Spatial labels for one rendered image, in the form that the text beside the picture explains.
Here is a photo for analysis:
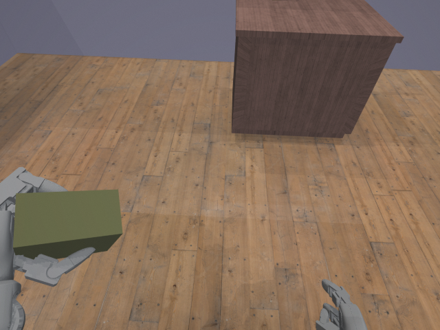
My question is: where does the sponge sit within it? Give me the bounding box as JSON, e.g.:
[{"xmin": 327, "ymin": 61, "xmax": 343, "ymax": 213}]
[{"xmin": 13, "ymin": 189, "xmax": 123, "ymax": 259}]

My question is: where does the left robot hand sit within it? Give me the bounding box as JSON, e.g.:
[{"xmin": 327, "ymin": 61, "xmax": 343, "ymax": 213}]
[{"xmin": 0, "ymin": 167, "xmax": 96, "ymax": 287}]

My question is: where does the right robot hand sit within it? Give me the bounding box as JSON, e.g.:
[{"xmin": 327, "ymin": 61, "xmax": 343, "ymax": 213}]
[{"xmin": 316, "ymin": 279, "xmax": 368, "ymax": 330}]

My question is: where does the left robot forearm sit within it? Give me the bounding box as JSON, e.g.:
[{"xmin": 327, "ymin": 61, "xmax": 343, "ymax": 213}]
[{"xmin": 0, "ymin": 280, "xmax": 25, "ymax": 330}]

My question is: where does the table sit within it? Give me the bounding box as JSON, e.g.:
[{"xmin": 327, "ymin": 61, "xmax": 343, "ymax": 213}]
[{"xmin": 232, "ymin": 0, "xmax": 404, "ymax": 138}]

